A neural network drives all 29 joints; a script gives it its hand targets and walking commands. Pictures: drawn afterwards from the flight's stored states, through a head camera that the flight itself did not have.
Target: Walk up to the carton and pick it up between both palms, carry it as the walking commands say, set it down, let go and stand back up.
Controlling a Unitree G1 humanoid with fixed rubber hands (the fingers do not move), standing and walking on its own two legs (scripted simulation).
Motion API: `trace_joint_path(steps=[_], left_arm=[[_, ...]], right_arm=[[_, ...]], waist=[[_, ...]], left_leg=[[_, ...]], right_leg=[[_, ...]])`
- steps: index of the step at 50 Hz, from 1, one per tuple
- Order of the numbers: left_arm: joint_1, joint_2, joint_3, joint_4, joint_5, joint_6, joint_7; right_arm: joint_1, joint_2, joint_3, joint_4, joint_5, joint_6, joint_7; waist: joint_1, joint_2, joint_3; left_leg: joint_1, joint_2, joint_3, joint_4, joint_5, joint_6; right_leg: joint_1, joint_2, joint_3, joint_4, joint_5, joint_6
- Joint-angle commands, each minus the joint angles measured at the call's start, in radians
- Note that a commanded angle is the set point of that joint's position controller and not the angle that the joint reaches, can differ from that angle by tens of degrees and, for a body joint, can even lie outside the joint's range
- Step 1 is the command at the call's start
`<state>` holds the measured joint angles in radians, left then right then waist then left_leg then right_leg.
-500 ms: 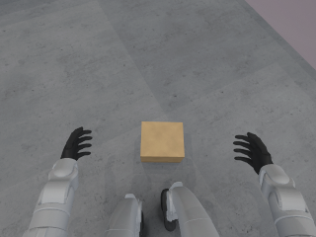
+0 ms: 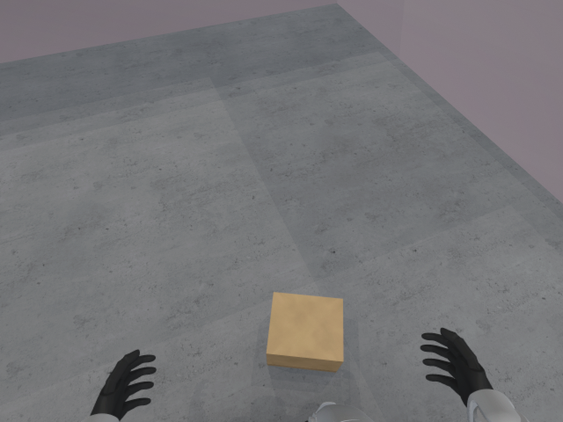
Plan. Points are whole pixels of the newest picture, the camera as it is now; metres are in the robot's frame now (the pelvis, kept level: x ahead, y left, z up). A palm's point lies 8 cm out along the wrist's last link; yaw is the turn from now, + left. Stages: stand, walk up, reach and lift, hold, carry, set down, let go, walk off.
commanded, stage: let go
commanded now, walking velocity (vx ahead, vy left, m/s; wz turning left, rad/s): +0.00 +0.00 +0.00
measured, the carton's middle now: (304, 332) +0.44 -0.09 -0.67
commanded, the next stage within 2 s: stand in 0.32 s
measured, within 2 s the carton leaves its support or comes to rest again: neither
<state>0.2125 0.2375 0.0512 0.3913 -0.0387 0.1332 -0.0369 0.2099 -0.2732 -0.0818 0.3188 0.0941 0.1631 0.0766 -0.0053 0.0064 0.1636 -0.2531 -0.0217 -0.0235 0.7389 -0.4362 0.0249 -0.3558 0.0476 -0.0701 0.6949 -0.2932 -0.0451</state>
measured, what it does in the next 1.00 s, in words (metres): stands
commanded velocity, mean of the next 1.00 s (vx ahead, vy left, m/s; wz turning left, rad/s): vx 0.00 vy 0.00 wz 0.00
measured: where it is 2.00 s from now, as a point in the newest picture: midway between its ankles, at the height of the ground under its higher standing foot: outside the picture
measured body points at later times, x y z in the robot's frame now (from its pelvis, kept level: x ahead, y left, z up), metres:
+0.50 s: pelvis +0.02 +0.00 +0.00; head -0.01 -0.01 +0.45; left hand +0.18 +0.26 -0.07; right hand +0.22 -0.26 -0.04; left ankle -0.02 +0.11 -0.71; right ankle +0.05 -0.08 -0.71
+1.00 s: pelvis +0.02 +0.00 +0.00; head -0.02 -0.02 +0.45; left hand +0.18 +0.25 -0.06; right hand +0.20 -0.26 -0.05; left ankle -0.02 +0.11 -0.71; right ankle +0.05 -0.08 -0.71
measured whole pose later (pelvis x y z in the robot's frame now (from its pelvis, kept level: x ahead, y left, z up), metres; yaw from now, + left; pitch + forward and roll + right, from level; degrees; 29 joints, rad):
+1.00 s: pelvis +0.02 +0.00 +0.00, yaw +0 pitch -2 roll -1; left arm 0.24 0.24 0.02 0.61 0.00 -0.01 -0.02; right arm 0.24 -0.27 -0.08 0.49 0.03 -0.03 -0.01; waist -0.01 0.06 -0.08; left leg -0.23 -0.02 -0.03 0.73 -0.46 0.02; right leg -0.33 0.05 -0.07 0.69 -0.33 -0.05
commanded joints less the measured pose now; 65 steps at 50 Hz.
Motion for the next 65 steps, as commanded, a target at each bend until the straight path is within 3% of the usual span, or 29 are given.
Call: trace_joint_path(steps=[1,2,6,9,10,11,12,15,16,17,19,21,24,26,28,31,34,38,42,48,50,52,56,57,59,61,62,64,65], left_arm=[[0.051,0.038,-0.025,-0.212,0.018,-0.047,-0.010],[0.057,0.043,-0.029,-0.188,0.017,-0.044,-0.010],[0.077,0.042,-0.041,-0.199,0.023,-0.044,-0.001],[0.046,0.060,-0.030,-0.175,0.027,-0.056,0.006],[0.055,0.058,-0.020,-0.176,0.030,-0.058,0.005],[0.049,0.051,-0.031,-0.136,0.023,-0.054,0.009],[0.041,0.051,-0.025,-0.146,0.026,-0.060,0.006],[0.032,0.041,-0.025,-0.107,0.046,-0.071,0.009],[0.047,0.193,0.030,0.054,0.089,-0.095,0.023],[-0.003,0.212,0.034,0.058,0.100,-0.105,0.027],[-0.026,0.192,0.017,0.075,0.108,-0.125,0.023],[-0.017,0.201,0.025,0.101,0.105,-0.139,0.022],[-0.051,0.206,0.030,0.129,0.106,-0.164,0.019],[-0.059,0.210,0.035,0.136,0.098,-0.172,0.018],[-0.051,0.222,0.040,0.146,0.093,-0.173,0.022],[-0.065,0.210,0.036,0.152,0.086,-0.178,0.023],[-0.067,0.229,0.043,0.152,0.087,-0.179,0.023],[-0.074,0.231,0.042,0.164,0.082,-0.181,0.027],[-0.077,0.225,0.041,0.164,0.086,-0.190,0.025],[-0.080,0.240,0.044,0.171,0.078,-0.194,0.027],[-0.091,0.232,0.038,0.166,0.079,-0.197,0.024],[-0.069,0.233,0.040,0.169,0.081,-0.202,0.024],[-0.070,0.241,0.039,0.174,0.076,-0.200,0.028],[-0.076,0.253,0.045,0.169,0.079,-0.201,0.030],[-0.072,0.231,0.041,0.174,0.075,-0.207,0.026],[-0.076,0.254,0.045,0.178,0.074,-0.211,0.026],[-0.085,0.246,0.041,0.174,0.077,-0.211,0.026],[-0.067,0.241,0.045,0.176,0.073,-0.207,0.029],[-0.086,0.247,0.047,0.168,0.073,-0.205,0.024]], right_arm=[[0.113,-0.053,0.047,-0.167,-0.092,-0.029,-0.022],[0.103,-0.061,0.038,-0.148,-0.103,-0.019,-0.024],[0.112,-0.046,0.028,-0.140,-0.112,0.010,-0.030],[0.077,-0.057,0.014,-0.142,-0.128,0.033,-0.042],[0.081,-0.069,0.011,-0.130,-0.135,0.033,-0.039],[0.059,-0.061,0.019,-0.132,-0.135,0.047,-0.050],[0.061,-0.080,0.007,-0.126,-0.140,0.046,-0.052],[0.033,-0.087,0.007,-0.098,-0.154,0.067,-0.067],[-0.051,-0.200,-0.030,0.024,-0.159,-0.020,-0.086],[-0.028,-0.203,-0.033,0.035,-0.166,-0.059,-0.094],[-0.022,-0.204,-0.037,0.045,-0.169,-0.106,-0.094],[-0.026,-0.231,-0.042,0.063,-0.170,-0.124,-0.101],[-0.021,-0.204,-0.036,0.083,-0.168,-0.152,-0.095],[-0.022,-0.213,-0.040,0.090,-0.167,-0.167,-0.095],[0.008,-0.211,-0.040,0.113,-0.167,-0.181,-0.096],[0.013,-0.211,-0.036,0.124,-0.156,-0.191,-0.098],[0.015,-0.214,-0.035,0.144,-0.152,-0.192,-0.097],[0.003,-0.210,-0.025,0.163,-0.157,-0.198,-0.099],[0.008,-0.235,-0.036,0.162,-0.158,-0.212,-0.101],[0.012,-0.221,-0.029,0.170,-0.158,-0.222,-0.099],[0.023,-0.226,-0.028,0.168,-0.155,-0.224,-0.105],[-0.005,-0.233,-0.034,0.174,-0.156,-0.223,-0.101],[0.046,-0.227,-0.030,0.181,-0.155,-0.229,-0.100],[0.042,-0.234,-0.036,0.183,-0.155,-0.230,-0.100],[0.012,-0.234,-0.031,0.182,-0.157,-0.228,-0.104],[0.026,-0.216,-0.026,0.180,-0.160,-0.227,-0.099],[0.026,-0.227,-0.030,0.178,-0.155,-0.231,-0.099],[0.020,-0.246,-0.040,0.182,-0.162,-0.232,-0.103],[0.025,-0.231,-0.033,0.180,-0.157,-0.235,-0.100]], waist=[[-0.009,0.028,-0.289],[-0.012,0.009,-0.263],[0.011,0.066,-0.242],[0.008,0.062,-0.204],[0.026,0.064,-0.235],[0.017,0.038,-0.205],[0.012,0.058,-0.218],[0.032,0.048,-0.250],[0.053,0.130,-0.428],[0.010,0.198,-0.397],[-0.002,0.155,-0.256],[0.005,0.122,-0.201],[-0.001,0.057,-0.188],[-0.002,0.083,-0.204],[-0.003,0.052,-0.252],[-0.014,0.079,-0.308],[-0.011,0.045,-0.287],[-0.005,0.084,-0.293],[-0.006,0.043,-0.245],[-0.008,0.080,-0.225],[-0.014,0.038,-0.225],[0.007,0.037,-0.240],[-0.014,0.043,-0.209],[-0.016,0.006,-0.183],[0.003,0.044,-0.190],[-0.007,0.048,-0.181],[-0.010,0.011,-0.175],[-0.002,0.045,-0.169],[0.004,0.012,-0.141]], left_leg=[[-0.159,-0.002,-0.049,-0.280,0.296,-0.017],[-0.146,0.004,-0.053,-0.294,0.278,-0.013],[-0.145,0.014,-0.060,-0.277,0.289,-0.014],[-0.147,0.026,-0.064,-0.272,0.265,-0.010],[-0.139,0.037,-0.066,-0.266,0.267,-0.010],[-0.153,0.029,-0.054,-0.269,0.239,0.000],[-0.135,0.035,-0.056,-0.262,0.269,-0.005],[-0.138,0.029,-0.038,-0.251,0.263,0.003],[-0.020,0.090,-0.091,-0.212,0.142,-0.038],[-0.005,0.105,-0.141,-0.258,0.003,-0.021],[-0.089,0.133,-0.207,-0.335,-0.194,0.008],[-0.121,0.140,-0.216,-0.347,-0.184,0.007],[-0.117,0.116,-0.178,-0.310,-0.027,0.000],[-0.086,0.114,-0.168,-0.297,0.133,-0.012],[-0.022,0.114,-0.158,-0.265,0.289,-0.020],[0.006,0.105,-0.130,-0.239,0.401,-0.023],[0.006,0.108,-0.137,-0.243,0.359,-0.016],[-0.005,0.108,-0.134,-0.259,0.328,-0.020],[-0.047,0.114,-0.155,-0.268,0.224,0.003],[-0.045,0.121,-0.161,-0.285,0.221,0.002],[-0.046,0.126,-0.164,-0.278,0.220,0.002],[-0.047,0.112,-0.143,-0.270,0.186,0.010],[-0.045,0.113,-0.163,-0.276,0.169,0.016],[-0.060,0.117,-0.159,-0.270,0.171,0.020],[-0.073,0.122,-0.162,-0.270,0.164,0.024],[-0.072,0.114,-0.152,-0.277,0.157,0.019],[-0.077,0.117,-0.158,-0.278,0.153,0.019],[-0.075,0.117,-0.171,-0.290,0.136,0.017],[-0.100,0.115,-0.165,-0.288,0.106,0.029]], right_leg=[[0.524,-0.028,0.138,-0.106,0.411,0.045],[0.497,-0.017,0.123,-0.115,0.367,0.049],[0.457,-0.014,0.119,-0.090,0.308,0.046],[0.421,-0.010,0.118,-0.077,0.241,0.045],[0.426,-0.017,0.116,-0.069,0.224,0.046],[0.416,-0.014,0.117,-0.069,0.214,0.046],[0.385,-0.013,0.117,-0.072,0.213,0.047],[0.400,-0.019,0.119,-0.059,0.191,0.051],[0.191,-0.126,0.177,-0.113,0.123,0.023],[0.119,-0.110,0.180,-0.119,-0.023,0.033],[0.049,-0.085,0.140,-0.130,-0.083,0.021],[0.015,-0.087,0.146,-0.137,-0.075,0.016],[0.031,-0.087,0.159,-0.172,-0.038,0.002],[0.037,-0.093,0.158,-0.162,0.059,-0.004],[0.050,-0.107,0.161,-0.140,0.186,-0.019],[0.102,-0.117,0.157,-0.130,0.256,-0.021],[0.086,-0.117,0.167,-0.142,0.243,-0.026],[0.086,-0.115,0.165,-0.132,0.195,-0.027],[0.074,-0.118,0.178,-0.151,0.146,-0.026],[0.055,-0.116,0.191,-0.148,0.153,-0.027],[0.051,-0.118,0.197,-0.151,0.147,-0.030],[0.073,-0.121,0.197,-0.163,0.148,-0.030],[0.044,-0.130,0.216,-0.165,0.141,-0.037],[0.035,-0.123,0.212,-0.168,0.133,-0.039],[0.044,-0.118,0.207,-0.171,0.136,-0.031],[0.042,-0.129,0.221,-0.164,0.134,-0.036],[0.038,-0.124,0.217,-0.170,0.123,-0.040],[0.029,-0.120,0.212,-0.168,0.093,-0.037],[0.029,-0.119,0.209,-0.175,0.074,-0.036]])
